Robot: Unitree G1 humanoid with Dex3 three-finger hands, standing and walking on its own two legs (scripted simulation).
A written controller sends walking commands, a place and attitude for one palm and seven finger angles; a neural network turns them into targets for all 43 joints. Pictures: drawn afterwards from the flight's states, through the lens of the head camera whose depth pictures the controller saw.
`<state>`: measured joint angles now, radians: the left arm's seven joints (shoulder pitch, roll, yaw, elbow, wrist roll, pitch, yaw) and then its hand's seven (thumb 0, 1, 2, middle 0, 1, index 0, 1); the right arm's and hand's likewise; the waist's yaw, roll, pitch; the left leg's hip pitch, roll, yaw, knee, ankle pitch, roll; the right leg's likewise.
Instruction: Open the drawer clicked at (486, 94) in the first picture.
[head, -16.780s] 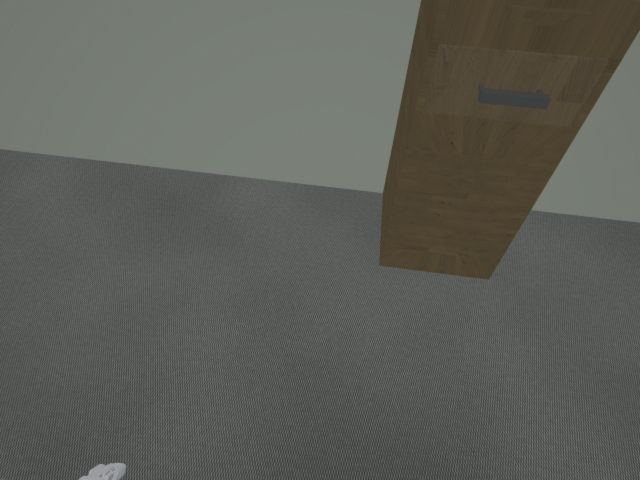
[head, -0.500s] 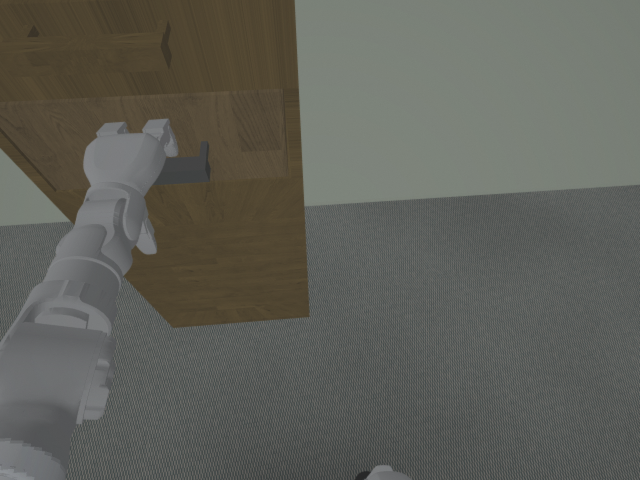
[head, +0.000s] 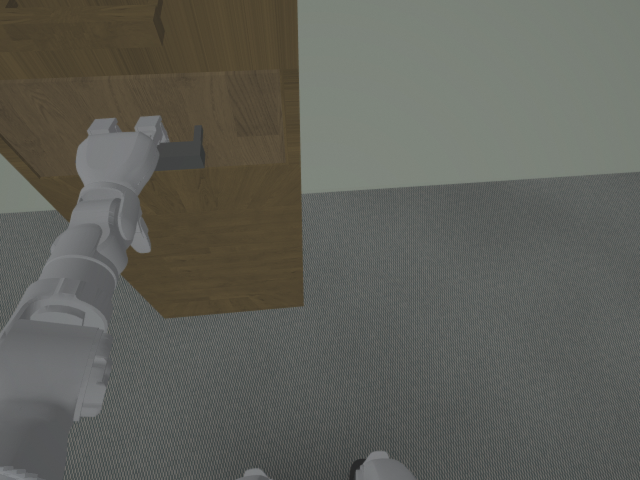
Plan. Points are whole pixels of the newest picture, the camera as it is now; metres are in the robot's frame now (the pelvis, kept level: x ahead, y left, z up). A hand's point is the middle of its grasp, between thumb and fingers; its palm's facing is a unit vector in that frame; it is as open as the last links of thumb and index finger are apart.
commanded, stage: lower the fingers behind the handle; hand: left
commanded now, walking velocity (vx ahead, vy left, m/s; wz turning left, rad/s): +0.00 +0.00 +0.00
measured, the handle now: (145, 146) +0.55 +0.23 +0.04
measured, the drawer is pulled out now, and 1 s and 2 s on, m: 0.00 0.00 0.06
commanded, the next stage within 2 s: close the thumb around the handle in 0.42 s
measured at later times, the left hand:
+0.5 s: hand (143, 188) +0.49 +0.22 +0.03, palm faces -0.07 -0.02 -1.00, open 13.9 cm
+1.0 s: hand (143, 188) +0.49 +0.22 +0.03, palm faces -0.05 -0.02 -1.00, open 8.1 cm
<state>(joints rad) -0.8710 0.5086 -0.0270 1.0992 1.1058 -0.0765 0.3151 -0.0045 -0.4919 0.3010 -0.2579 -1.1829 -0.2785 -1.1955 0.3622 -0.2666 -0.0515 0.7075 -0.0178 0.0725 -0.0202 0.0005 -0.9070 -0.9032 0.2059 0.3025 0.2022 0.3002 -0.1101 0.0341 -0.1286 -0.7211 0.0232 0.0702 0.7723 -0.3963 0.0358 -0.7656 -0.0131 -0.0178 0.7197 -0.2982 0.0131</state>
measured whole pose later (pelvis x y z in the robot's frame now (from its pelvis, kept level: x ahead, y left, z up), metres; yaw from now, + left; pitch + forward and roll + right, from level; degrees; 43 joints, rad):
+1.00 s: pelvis +0.01 -0.01 +0.00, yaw +0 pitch +20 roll -1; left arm -0.83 0.49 -0.02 1.07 1.10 -0.05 0.32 0.00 0.37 0.67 -0.30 -1.26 -0.34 -1.26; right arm 0.34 -0.26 -0.05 0.71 -0.02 0.08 -0.02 0.00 -0.91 -0.90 0.21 0.30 0.20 0.30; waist -0.11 0.04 -0.13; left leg -0.71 0.03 0.06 0.77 -0.41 0.03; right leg -0.76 -0.01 -0.02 0.72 -0.31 0.01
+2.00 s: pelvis +0.02 +0.00 +0.01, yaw +0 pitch +15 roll -1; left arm -0.48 0.40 -0.07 0.70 1.07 0.01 0.32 0.00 0.66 0.79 -0.25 -1.31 -0.30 -1.29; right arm 0.25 -0.25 -0.06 0.66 0.01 0.10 -0.01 0.00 -0.91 -0.90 0.20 0.30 0.20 0.30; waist -0.03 0.05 -0.13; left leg -0.55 0.02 0.07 0.69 -0.40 0.03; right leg -0.60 -0.01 -0.01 0.65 -0.31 0.01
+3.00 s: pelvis +0.01 -0.02 +0.02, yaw +0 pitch +8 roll +0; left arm -0.02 0.34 -0.11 0.27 1.06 0.06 0.34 0.02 0.64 0.82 -0.24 -1.29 -0.35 -1.31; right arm 0.14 -0.24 -0.03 0.65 -0.01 0.04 -0.03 0.01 -0.91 -0.90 0.20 0.30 0.20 0.30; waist 0.04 0.05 -0.08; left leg -0.41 0.02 0.06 0.65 -0.38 0.01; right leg -0.49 -0.01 -0.02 0.67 -0.32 -0.01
